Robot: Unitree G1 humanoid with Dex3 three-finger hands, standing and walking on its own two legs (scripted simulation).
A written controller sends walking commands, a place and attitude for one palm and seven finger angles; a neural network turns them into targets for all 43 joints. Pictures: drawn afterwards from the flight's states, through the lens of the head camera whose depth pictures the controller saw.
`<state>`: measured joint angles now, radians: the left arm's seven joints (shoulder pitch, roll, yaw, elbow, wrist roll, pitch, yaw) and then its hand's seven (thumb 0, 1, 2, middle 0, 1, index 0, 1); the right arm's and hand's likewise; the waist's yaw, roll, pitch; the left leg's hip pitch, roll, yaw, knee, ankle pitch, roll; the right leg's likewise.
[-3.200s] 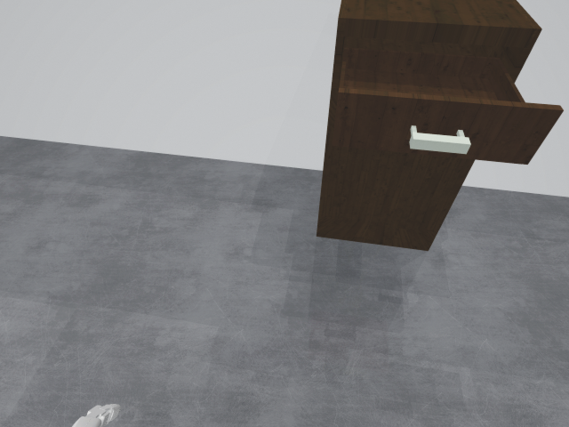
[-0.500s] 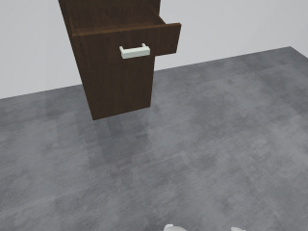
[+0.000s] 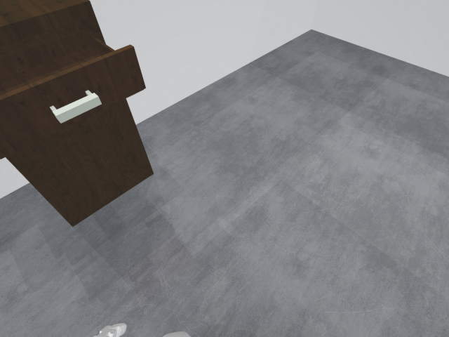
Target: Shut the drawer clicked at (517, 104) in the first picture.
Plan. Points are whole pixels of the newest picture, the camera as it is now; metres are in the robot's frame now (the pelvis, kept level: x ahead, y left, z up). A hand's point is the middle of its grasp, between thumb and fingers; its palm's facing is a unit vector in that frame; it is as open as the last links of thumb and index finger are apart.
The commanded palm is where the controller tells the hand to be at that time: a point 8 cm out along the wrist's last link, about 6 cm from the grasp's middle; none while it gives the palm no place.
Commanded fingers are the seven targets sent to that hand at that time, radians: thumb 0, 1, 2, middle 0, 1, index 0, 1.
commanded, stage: walk to a spot facing it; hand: left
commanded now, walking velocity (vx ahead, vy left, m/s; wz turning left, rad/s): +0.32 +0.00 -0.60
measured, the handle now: (74, 104) +0.66 +0.43 +0.04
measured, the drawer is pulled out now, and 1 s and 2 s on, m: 0.30 0.30 0.30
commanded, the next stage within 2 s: turn to face it in 0.98 s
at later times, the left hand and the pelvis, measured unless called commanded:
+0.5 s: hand (121, 303) +0.22 +0.25 -0.18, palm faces -0.20 -0.97 -0.17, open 7.4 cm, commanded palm none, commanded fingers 0.00 0.90 0.90 -0.20 -0.30 -0.20 -0.30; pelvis +0.17 +0.05 +0.00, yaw -18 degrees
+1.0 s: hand (228, 180) +0.56 +0.02 -0.17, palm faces -0.57 -0.80 -0.20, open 7.4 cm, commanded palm none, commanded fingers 0.00 0.90 0.90 -0.20 -0.30 -0.20 -0.30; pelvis +0.34 -0.06 -0.02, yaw -34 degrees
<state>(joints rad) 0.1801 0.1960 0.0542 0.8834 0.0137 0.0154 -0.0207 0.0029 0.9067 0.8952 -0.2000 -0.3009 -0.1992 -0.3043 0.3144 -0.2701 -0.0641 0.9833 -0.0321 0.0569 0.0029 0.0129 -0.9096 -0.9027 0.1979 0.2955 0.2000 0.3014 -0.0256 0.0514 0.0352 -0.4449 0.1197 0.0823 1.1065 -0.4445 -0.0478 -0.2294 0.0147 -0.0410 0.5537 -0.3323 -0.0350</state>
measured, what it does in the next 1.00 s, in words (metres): walks ahead, turning right: left foot, then right foot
